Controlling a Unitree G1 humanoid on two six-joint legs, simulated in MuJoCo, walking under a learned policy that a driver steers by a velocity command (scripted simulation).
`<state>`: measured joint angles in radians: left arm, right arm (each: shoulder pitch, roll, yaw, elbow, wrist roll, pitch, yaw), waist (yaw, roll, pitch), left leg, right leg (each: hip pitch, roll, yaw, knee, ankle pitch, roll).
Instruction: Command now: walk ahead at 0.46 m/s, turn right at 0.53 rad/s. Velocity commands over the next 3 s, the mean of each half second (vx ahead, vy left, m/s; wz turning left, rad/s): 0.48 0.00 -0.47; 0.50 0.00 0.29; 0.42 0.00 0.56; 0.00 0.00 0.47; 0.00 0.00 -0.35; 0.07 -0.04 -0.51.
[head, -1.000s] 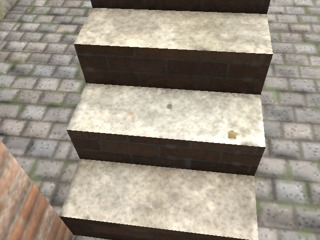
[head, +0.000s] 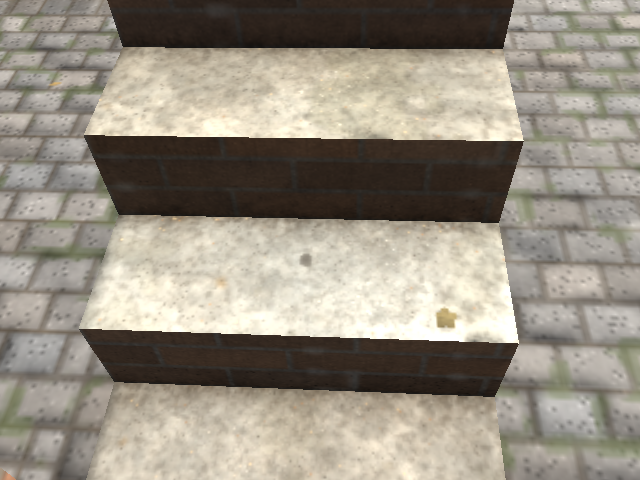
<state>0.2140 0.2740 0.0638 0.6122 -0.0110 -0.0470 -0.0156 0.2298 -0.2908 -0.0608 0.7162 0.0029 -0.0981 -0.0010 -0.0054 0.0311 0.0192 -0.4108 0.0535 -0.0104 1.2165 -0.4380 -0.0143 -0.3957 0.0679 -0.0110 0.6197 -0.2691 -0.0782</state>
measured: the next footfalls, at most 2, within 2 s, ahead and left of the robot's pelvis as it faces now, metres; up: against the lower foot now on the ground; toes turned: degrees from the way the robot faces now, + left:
left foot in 0.32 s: +0.20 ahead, +0.08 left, +0.00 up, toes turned -12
right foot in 0.76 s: +0.29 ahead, -0.26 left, +0.19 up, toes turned -17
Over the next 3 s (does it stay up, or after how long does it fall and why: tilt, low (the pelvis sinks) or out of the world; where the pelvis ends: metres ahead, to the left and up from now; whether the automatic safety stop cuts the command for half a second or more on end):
stays up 0.02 -0.24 0.02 its command is cut before an obstacle after 1.4 s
